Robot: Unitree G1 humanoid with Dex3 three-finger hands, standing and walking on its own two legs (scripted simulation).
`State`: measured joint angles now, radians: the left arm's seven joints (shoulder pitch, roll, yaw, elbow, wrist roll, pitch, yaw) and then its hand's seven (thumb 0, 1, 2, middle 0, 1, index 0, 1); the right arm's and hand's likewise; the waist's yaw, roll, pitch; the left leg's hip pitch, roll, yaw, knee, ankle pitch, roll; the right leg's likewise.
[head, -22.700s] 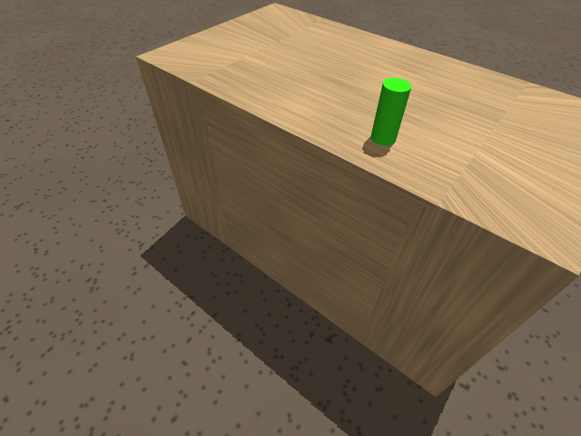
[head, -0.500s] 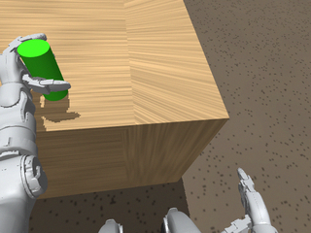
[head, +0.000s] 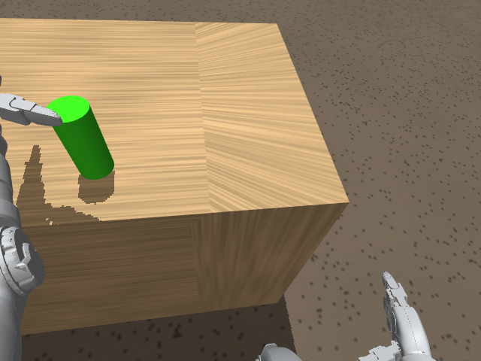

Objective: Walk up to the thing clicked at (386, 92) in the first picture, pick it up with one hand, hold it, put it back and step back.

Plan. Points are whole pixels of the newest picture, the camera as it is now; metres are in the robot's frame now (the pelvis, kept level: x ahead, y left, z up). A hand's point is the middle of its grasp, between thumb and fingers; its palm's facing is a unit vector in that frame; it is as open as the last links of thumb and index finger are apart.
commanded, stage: rise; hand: left
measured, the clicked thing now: (84, 141) +0.48 +0.22 +0.09
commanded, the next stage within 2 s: sink last in 0.12 s
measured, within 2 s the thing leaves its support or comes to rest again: neither
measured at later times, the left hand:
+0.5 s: hand out of the picture +0.40 +0.38 +0.16, palm faces +0.45 -0.83 -0.33, open 17.6 cm
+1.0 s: hand out of the picture +0.18 +0.23 +0.16, palm faces +0.35 -0.86 -0.38, open 17.5 cm
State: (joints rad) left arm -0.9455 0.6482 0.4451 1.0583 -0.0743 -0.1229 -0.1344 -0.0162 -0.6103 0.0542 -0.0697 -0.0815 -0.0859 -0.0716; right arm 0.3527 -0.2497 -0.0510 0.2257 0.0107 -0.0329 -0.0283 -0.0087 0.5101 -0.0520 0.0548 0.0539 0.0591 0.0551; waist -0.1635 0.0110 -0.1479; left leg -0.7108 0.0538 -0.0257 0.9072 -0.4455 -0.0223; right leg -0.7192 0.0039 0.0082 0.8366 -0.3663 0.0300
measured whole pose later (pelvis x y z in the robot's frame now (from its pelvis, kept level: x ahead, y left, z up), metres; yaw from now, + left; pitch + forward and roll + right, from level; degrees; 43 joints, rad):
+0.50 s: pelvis +0.01 +0.01 +0.02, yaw +1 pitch +10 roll -2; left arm -0.60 0.69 0.40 0.87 0.00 0.02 -0.08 -0.01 -0.58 0.02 -0.06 -0.03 -0.06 -0.04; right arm 0.34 -0.27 -0.05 0.42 0.06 -0.05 -0.01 -0.01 0.52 -0.06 0.05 0.06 0.06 0.06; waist -0.02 0.03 -0.13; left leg -0.53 0.04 -0.03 0.76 -0.40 -0.02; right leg -0.52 -0.02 0.00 0.68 -0.33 0.04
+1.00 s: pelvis +0.00 -0.01 +0.02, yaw +3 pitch +1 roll +0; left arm 0.51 0.31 0.28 -0.41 -0.09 -0.06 0.01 -0.01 -0.54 0.01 -0.06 -0.05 -0.06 -0.04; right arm 0.35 -0.23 -0.13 0.39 0.04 -0.02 -0.04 -0.01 0.52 -0.05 0.05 0.06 0.06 0.06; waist 0.06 0.06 -0.06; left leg -0.35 0.02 -0.04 0.71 -0.38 -0.03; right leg -0.38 -0.04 -0.01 0.70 -0.35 0.03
